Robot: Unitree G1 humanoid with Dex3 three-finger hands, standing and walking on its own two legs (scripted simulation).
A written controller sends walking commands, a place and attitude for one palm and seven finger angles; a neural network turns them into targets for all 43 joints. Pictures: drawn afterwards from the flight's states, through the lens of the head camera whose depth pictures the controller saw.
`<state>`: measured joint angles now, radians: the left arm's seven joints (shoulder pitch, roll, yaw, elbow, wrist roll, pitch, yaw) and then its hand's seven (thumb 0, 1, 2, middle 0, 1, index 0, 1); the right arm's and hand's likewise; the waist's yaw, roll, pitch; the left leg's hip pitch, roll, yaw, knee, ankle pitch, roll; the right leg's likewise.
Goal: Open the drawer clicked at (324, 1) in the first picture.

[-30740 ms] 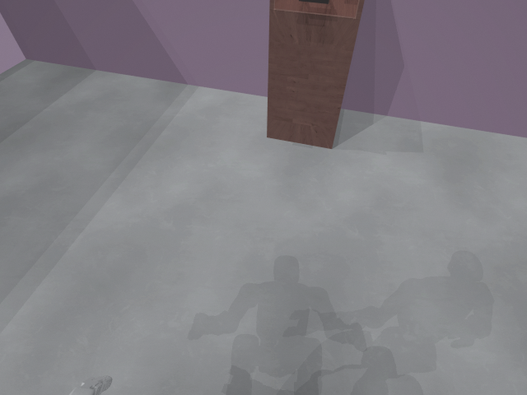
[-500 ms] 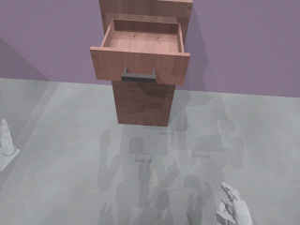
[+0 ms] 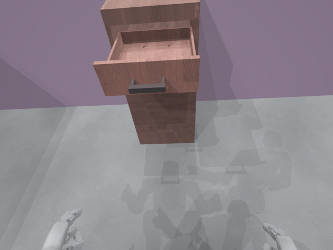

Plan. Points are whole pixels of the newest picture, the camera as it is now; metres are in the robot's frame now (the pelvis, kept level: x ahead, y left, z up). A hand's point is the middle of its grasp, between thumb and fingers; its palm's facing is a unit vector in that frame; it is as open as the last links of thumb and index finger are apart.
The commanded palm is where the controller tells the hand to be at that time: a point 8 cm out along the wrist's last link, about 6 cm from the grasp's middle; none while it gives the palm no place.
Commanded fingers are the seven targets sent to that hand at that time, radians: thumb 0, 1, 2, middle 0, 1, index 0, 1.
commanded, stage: let the arm hang, fingers relaxed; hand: left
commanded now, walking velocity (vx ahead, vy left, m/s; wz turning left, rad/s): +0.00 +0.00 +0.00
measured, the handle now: (147, 84) +0.62 +0.08 +0.05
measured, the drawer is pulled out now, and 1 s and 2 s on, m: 0.30 0.30 0.30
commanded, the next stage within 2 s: look to check the result in 0.90 s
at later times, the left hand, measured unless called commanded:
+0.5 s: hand out of the picture -0.01 +0.23 -0.14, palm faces +0.02 -0.94 -0.34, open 7.4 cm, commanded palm none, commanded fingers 0.00 0.90 0.90 -0.20 -0.30 -0.20 -0.30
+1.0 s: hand out of the picture +0.12 +0.22 -0.13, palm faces -0.04 -0.94 -0.34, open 7.4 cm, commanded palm none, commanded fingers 0.00 0.90 0.90 -0.20 -0.30 -0.20 -0.30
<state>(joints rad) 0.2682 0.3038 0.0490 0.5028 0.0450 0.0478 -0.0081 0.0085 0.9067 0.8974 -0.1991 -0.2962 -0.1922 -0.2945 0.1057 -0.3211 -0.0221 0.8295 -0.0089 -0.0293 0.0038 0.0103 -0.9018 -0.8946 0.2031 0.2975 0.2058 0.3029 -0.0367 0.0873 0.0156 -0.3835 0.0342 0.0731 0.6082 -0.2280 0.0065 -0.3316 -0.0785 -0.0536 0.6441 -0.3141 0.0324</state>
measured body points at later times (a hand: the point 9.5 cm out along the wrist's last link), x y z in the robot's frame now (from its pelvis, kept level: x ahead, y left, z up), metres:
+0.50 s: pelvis -0.01 -0.01 +0.02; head +0.02 -0.02 +0.46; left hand -0.01 +0.28 -0.12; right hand +0.04 -0.27 -0.14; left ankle +0.06 +0.12 -0.72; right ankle +0.01 -0.14 -0.72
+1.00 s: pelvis +0.02 -0.02 +0.02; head +0.05 -0.04 +0.47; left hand +0.12 +0.26 -0.11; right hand +0.10 -0.32 -0.12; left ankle +0.06 +0.12 -0.72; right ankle +0.01 -0.14 -0.72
